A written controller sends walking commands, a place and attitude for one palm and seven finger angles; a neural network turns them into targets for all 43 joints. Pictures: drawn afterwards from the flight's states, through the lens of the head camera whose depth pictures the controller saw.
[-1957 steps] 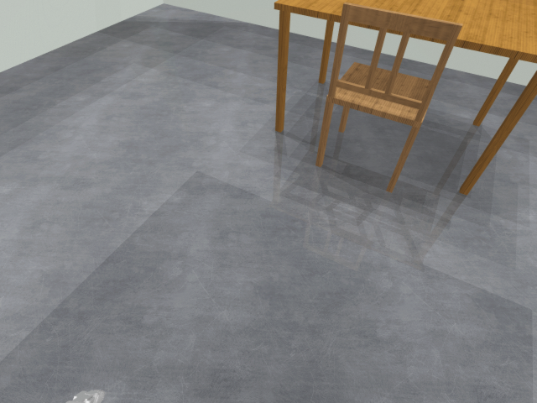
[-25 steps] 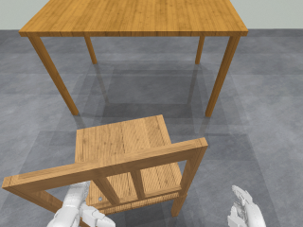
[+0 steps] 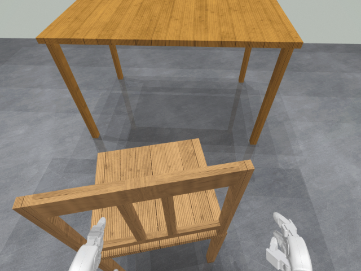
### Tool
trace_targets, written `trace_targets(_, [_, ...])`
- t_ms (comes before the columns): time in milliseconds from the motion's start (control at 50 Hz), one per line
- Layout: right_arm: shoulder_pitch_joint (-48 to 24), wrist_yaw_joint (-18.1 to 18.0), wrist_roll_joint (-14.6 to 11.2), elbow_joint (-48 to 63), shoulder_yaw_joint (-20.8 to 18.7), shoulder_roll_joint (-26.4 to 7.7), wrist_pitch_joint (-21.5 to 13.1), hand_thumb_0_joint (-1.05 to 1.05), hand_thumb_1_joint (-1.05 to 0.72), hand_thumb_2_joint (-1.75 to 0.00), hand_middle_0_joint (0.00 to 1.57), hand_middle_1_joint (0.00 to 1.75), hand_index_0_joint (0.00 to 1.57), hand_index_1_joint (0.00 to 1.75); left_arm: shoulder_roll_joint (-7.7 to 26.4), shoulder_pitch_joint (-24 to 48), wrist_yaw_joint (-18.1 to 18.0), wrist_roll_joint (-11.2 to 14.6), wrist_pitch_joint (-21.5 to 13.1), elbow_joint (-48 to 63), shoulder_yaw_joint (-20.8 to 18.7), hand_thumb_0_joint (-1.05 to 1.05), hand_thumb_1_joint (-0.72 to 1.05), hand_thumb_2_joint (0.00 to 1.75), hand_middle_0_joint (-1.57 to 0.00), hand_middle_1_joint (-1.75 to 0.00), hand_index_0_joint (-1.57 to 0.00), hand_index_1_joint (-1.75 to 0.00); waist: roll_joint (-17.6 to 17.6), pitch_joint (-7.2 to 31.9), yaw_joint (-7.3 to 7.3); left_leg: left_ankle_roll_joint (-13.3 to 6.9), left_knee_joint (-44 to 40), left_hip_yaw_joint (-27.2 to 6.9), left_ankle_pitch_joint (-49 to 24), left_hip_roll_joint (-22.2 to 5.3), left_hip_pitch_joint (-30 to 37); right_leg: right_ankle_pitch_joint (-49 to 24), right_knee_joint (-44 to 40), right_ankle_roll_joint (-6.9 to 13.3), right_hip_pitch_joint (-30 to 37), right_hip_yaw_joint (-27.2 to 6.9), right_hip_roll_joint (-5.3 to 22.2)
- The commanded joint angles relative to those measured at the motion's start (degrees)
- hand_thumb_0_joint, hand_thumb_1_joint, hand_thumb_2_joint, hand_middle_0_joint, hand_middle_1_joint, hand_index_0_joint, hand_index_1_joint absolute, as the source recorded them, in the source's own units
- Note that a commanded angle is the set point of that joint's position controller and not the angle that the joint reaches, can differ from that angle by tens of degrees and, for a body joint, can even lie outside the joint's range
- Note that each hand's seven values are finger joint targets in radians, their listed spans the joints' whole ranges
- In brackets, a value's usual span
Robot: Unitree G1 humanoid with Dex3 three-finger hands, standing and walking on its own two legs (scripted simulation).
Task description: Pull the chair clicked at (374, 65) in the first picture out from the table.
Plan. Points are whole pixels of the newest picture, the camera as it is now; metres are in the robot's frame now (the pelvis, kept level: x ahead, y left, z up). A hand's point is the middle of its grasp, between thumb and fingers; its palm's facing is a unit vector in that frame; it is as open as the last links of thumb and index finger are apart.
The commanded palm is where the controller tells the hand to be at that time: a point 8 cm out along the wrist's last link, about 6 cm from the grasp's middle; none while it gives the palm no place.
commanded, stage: draw the fingers out of the gap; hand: left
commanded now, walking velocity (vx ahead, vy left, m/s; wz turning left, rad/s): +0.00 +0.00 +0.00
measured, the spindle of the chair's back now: (133, 222) +0.25 +0.13 -0.06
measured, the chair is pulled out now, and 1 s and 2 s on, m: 0.61 0.61 0.59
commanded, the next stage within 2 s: draw the hand back to the body in 0.14 s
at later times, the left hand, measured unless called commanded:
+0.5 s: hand out of the picture +0.13 +0.16 +0.04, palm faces +0.06 -1.00 -0.05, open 17.5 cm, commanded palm +0.09 +0.22 +0.05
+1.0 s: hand out of the picture +0.13 +0.20 +0.06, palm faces +0.00 -0.90 -0.43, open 14.4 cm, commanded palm +0.12 +0.26 +0.15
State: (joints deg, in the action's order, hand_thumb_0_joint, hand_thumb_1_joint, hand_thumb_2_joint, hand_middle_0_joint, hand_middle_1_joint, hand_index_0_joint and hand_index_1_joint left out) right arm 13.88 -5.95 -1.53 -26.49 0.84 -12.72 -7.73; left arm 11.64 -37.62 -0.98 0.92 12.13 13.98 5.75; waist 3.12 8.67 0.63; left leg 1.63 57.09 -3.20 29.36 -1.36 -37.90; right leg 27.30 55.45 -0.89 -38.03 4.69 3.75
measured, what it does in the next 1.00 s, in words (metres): stands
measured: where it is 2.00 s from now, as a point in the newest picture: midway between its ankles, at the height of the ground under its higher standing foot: outside the picture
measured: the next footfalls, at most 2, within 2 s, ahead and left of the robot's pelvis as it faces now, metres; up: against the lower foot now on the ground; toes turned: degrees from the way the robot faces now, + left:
none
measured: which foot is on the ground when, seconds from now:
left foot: down 0.00-1.00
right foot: down 0.00-1.00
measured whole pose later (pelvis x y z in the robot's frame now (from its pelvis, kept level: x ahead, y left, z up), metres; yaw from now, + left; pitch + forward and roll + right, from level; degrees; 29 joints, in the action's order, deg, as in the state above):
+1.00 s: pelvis +0.00 +0.00 +0.02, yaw -1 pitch +1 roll -2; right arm 13.0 -8.9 -1.7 -34.8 2.7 -11.6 -11.3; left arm 25.4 -43.9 -4.9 2.8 9.2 23.7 -0.3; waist 4.6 1.9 -1.8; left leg 2.0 48.5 -2.7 26.4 -3.3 -23.4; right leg 22.9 45.0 -0.5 -23.1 4.6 1.5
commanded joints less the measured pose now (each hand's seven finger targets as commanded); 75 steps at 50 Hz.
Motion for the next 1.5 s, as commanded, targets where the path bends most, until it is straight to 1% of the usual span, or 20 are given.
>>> trace_targets(0, [-4.60,-0.89,-0.40,10.48,-3.08,-6.09,-3.54,0.00,-0.90,-0.90,0.20,0.30,0.20,0.30,3.55,-5.03,0.01,0.04,-3.80,13.66,-1.78,0.00,-0.55,0.20,0.00,0.00,0.00,0.00,-2.79,4.00,0.71,-3.01,-8.19,0.96,-13.31,1.71,1.64,-10.94,-8.76,1.80,4.70,0.07,-1.54])
trace_targets(240, [-4.60,-1.55,-0.78,11.34,-4.54,-5.19,-3.12,0.00,-0.90,-0.90,0.20,0.30,0.20,0.30,5.48,-15.31,1.50,-0.04,-5.91,17.13,-4.12,0.00,-0.55,0.20,0.00,0.00,0.00,0.00,-3.72,3.54,-0.15,-3.30,-5.70,1.15,-11.79,1.72,-2.53,-8.86,-7.37,2.26,2.78,-0.40,-2.13])
trace_targets(260, [-4.24,-1.43,-0.86,11.19,-4.19,-4.97,-4.82,0.00,-0.90,-0.90,0.20,0.30,0.20,0.30,0.12,-11.17,2.24,7.10,-12.58,23.73,-4.10,0.00,-0.55,0.20,0.00,0.00,0.00,0.00,-4.90,2.15,0.21,-2.87,-3.99,0.94,-12.56,2.32,-2.65,-10.24,-6.68,1.99,0.63,0.95,-2.54])
trace_targets(340, [-2.75,-1.08,-1.16,7.86,-4.93,-5.09,-7.13,0.00,-0.90,-0.90,0.20,0.30,0.20,0.30,5.15,-10.32,3.42,8.54,-21.76,23.47,-9.06,0.00,-0.55,0.20,0.00,0.00,0.00,0.00,-1.27,5.47,-0.56,-2.47,-2.76,0.90,-13.97,1.80,-1.88,-10.13,-4.71,2.40,0.84,0.59,-2.84])
trace_targets(360, [-3.40,-0.78,-1.33,7.54,-4.96,-4.88,-7.41,0.00,-0.90,-0.90,0.20,0.30,0.20,0.30,3.83,-11.68,4.15,8.94,-23.63,22.95,-8.51,0.00,-0.55,0.20,0.00,0.00,0.00,0.00,0.45,4.95,-0.96,-2.24,-2.83,1.08,-13.82,1.88,-1.59,-9.65,-4.45,2.42,0.20,0.56,-2.70])
trace_targets(480, [-6.29,1.69,-1.82,6.31,-5.35,-4.59,-7.73,0.00,-0.90,-0.90,0.20,0.30,0.20,0.30,4.55,-9.63,10.67,11.25,-34.64,18.83,-10.05,0.00,-0.55,0.20,0.00,0.00,0.00,0.00,-2.41,3.61,-1.31,-1.76,-0.94,0.64,-11.39,1.24,-5.89,-7.09,-2.49,2.56,-1.02,-0.63,-2.57])
trace_targets(520, [-6.73,1.86,-2.07,7.34,-5.36,-4.87,-7.96,0.00,-0.90,-0.90,0.20,0.30,0.20,0.30,8.37,-8.02,11.80,12.63,-36.07,24.60,-13.27,0.00,-0.55,0.20,0.00,0.00,0.00,0.00,0.30,8.06,-2.34,-2.02,-1.73,0.87,-10.89,1.30,-4.47,-5.40,-3.05,2.75,1.66,-1.76,-2.31])
trace_targets(660, [-7.07,0.29,-2.85,5.45,-4.12,-4.49,-8.88,0.00,-0.90,-0.90,0.20,0.30,0.20,0.30,11.29,-5.10,8.97,16.96,-33.37,29.12,-19.52,0.00,-0.51,0.22,-0.01,-0.01,-0.01,-0.01,2.39,5.74,-2.50,-2.09,-5.86,0.22,-10.46,0.91,0.58,-3.66,-8.13,2.63,5.47,-1.42,-2.88])
trace_targets(740, [-6.23,-0.15,-3.03,3.07,-3.47,-4.52,-10.82,0.00,-0.90,-0.90,0.20,0.30,0.20,0.30,14.80,-1.62,7.10,16.99,-33.75,31.09,-23.10,0.00,-0.37,0.29,-0.02,-0.04,-0.02,-0.04,4.80,5.78,-2.89,-1.89,-8.48,-0.28,-12.27,0.61,3.71,-5.26,-9.57,2.79,7.77,-0.30,-3.22])
trace_targets(760, [-7.67,-1.49,-1.40,2.77,-2.38,-4.87,-8.49,0.00,-0.90,-0.90,0.20,0.30,0.20,0.30,25.30,-7.02,-1.28,5.43,-23.94,28.41,-25.77,0.00,-0.33,0.31,-0.03,-0.05,-0.03,-0.05,9.40,9.68,-6.76,-1.65,-12.16,0.14,-10.11,-1.31,8.46,-4.87,-12.58,3.94,13.36,-3.60,-0.80])
trace_targets(780, [-7.56,-1.91,-1.20,5.14,-1.11,-3.48,-8.01,0.00,-0.90,-0.90,0.20,0.30,0.20,0.30,18.55,-6.07,-4.45,4.53,-19.99,36.20,-21.04,0.00,-0.30,0.32,-0.04,-0.05,-0.04,-0.05,10.00,5.39,-4.94,-1.70,-14.08,0.10,-9.79,-0.69,8.92,-5.55,-13.55,3.52,13.32,-1.99,-0.39])
trace_targets(860, [-8.75,-3.64,-0.38,2.35,-0.50,-3.85,-6.45,0.00,-0.90,-0.90,0.20,0.30,0.20,0.30,19.00,-2.15,-9.72,2.51,-13.36,31.81,-22.30,0.00,-0.15,0.39,-0.05,-0.08,-0.05,-0.08,4.77,-2.37,-4.13,-1.93,-16.74,0.13,-10.59,-1.53,11.64,-6.13,-17.86,3.36,14.87,-0.87,-1.15])
trace_targets(940, [-8.41,-3.79,-0.18,0.88,0.07,-4.80,-7.36,0.00,-0.90,-0.90,0.20,0.30,0.20,0.30,22.74,3.92,-11.09,2.06,-12.73,33.51,-25.22,0.00,-0.01,0.46,-0.07,-0.11,-0.07,-0.11,6.51,-2.18,-4.40,-2.03,-19.81,0.31,-11.60,-1.40,16.51,-7.76,-21.34,3.42,19.10,-1.17,-0.75])
trace_targets(1020, [-9.15,-3.25,0.15,-0.87,0.42,-4.98,-8.80,0.00,-0.90,-0.90,0.20,0.30,0.20,0.30,23.07,6.25,-11.51,1.76,-12.84,34.63,-26.13,0.00,0.14,0.53,-0.10,-0.14,-0.10,-0.14,6.44,-2.05,-4.60,-1.98,-22.40,0.60,-15.83,-1.09,21.34,-12.29,-23.28,3.21,22.42,-0.97,-0.71])
trace_targets(1080, [-9.50,-2.92,0.11,-2.43,0.49,-5.35,-9.57,0.00,-0.90,-0.90,0.20,0.30,0.20,0.30,24.35,8.30,-11.87,1.72,-12.65,35.86,-27.39,0.00,0.25,0.58,-0.11,-0.16,-0.11,-0.16,9.75,-1.51,-4.68,-1.86,-24.20,0.67,-19.94,-0.63,24.34,-17.15,-23.99,3.24,25.28,-1.15,-0.56])
trace_targets(1320, [-9.28,-1.32,-1.20,-7.14,-0.17,-6.05,-10.92,0.00,-0.90,-0.90,0.20,0.30,0.20,0.30,29.11,14.93,-13.06,1.87,-10.36,41.91,-31.47,0.00,0.68,0.80,-0.17,-0.26,-0.17,-0.26,9.84,3.04,-5.25,-1.83,-26.11,1.00,-38.16,-1.01,32.62,-33.66,-23.92,2.30,32.26,0.18,0.13])
trace_targets(1340, [-9.74,-1.27,-1.59,-7.49,-0.26,-6.14,-10.78,0.00,-0.90,-0.90,0.20,0.30,0.20,0.30,30.40,15.17,-13.13,2.03,-9.67,41.21,-32.34,0.00,0.72,0.81,-0.18,-0.26,-0.18,-0.26,12.89,2.82,-5.37,-1.75,-26.40,1.40,-37.30,-0.69,33.02,-33.46,-24.37,2.44,32.38,-0.43,0.19])
trace_targets(1400, [-8.97,-1.09,-2.19,-7.85,-0.36,-6.14,-10.77,0.00,-0.90,-0.90,0.20,0.30,0.20,0.30,31.22,17.65,-13.18,2.43,-9.50,43.00,-32.57,0.00,0.83,0.87,-0.19,-0.29,-0.19,-0.29,10.34,3.06,-5.53,-1.86,-26.77,1.18,-39.06,-1.02,33.44,-34.84,-23.82,2.05,32.92,0.43,0.39])
trace_targets(1440, [-9.39,-1.09,-2.80,-8.28,-0.45,-6.36,-10.96,0.00,-0.90,-0.90,0.20,0.30,0.20,0.30,33.70,19.05,-13.19,2.73,-9.02,43.51,-33.99,0.00,0.90,0.90,-0.20,-0.30,-0.20,-0.30,11.47,3.82,-5.78,-1.98,-26.82,1.51,-37.98,-0.82,33.70,-35.08,-23.71,2.23,33.36,-0.34,0.37])
trace_targets(1480, [-9.01,-0.94,-2.85,-8.39,-0.19,-6.06,-11.30,0.00,-0.90,-0.90,0.20,0.30,0.20,0.30,31.74,18.44,-12.88,2.68,-9.03,42.48,-32.52,0.00,0.90,0.90,-0.20,-0.30,-0.20,-0.30,10.65,2.46,-5.66,-1.99,-27.13,1.34,-39.69,-1.04,33.83,-35.42,-23.40,2.10,32.76,0.46,0.52])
